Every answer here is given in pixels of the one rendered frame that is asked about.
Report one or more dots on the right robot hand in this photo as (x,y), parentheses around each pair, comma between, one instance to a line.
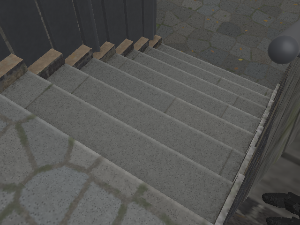
(289,201)

